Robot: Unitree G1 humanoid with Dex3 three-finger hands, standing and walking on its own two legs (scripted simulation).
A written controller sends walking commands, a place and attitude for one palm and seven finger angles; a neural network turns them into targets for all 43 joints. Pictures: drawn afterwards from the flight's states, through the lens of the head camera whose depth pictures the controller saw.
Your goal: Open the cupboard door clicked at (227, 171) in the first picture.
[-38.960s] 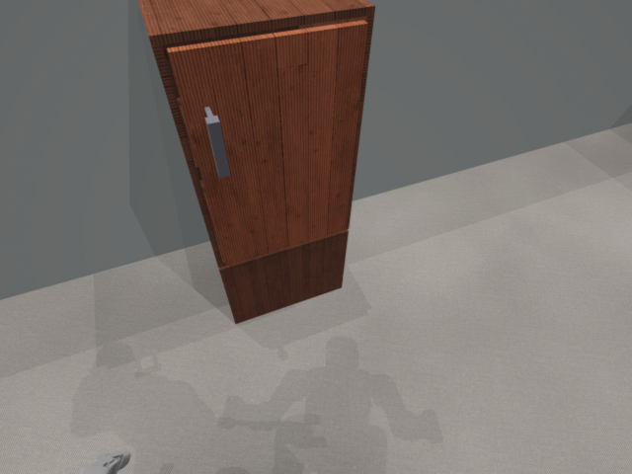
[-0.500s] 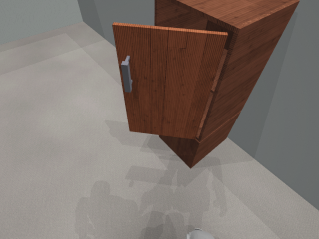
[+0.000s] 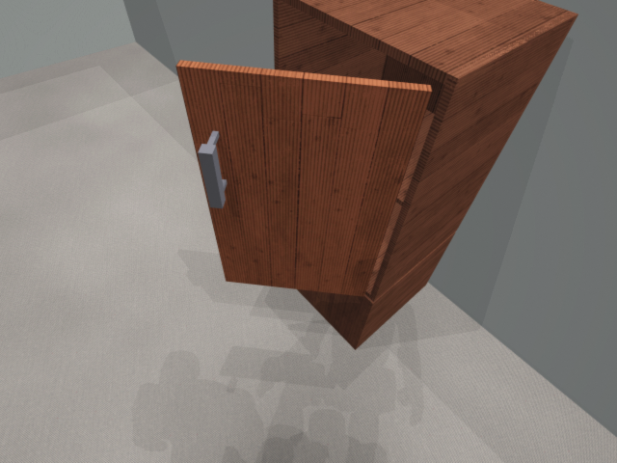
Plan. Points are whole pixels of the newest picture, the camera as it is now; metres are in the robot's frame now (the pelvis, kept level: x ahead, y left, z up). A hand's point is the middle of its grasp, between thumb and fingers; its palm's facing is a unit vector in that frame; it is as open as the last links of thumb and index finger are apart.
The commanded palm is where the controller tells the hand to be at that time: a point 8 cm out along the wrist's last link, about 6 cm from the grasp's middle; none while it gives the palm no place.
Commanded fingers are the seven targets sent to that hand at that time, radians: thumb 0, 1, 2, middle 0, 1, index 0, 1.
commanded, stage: come to a stop and stand still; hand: left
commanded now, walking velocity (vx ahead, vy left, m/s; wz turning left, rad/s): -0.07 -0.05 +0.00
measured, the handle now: (216, 170) +0.56 +0.20 +0.03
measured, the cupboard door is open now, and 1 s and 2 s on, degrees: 43 43 43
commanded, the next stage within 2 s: look again from close up in 0.84 s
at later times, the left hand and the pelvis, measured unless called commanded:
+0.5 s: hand out of the picture +0.00 +0.20 -0.17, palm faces +0.00 -0.98 -0.21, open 7.4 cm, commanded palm none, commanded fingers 0.00 0.90 0.90 -0.20 -0.30 -0.20 -0.30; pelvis -0.03 +0.02 +0.00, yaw -1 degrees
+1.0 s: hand out of the picture -0.04 +0.22 -0.17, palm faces -0.02 -0.98 -0.20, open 7.4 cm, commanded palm none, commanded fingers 0.00 0.90 0.90 -0.20 -0.30 -0.20 -0.30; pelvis -0.03 +0.04 +0.01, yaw -1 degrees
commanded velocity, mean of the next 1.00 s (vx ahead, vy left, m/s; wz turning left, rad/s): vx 0.00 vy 0.00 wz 0.00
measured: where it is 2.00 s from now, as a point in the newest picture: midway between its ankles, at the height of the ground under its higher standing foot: outside the picture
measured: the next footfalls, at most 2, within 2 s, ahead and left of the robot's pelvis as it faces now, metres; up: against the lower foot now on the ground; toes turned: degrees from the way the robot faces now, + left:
none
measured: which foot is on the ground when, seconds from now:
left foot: down 0.00-1.00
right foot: down 0.00-1.00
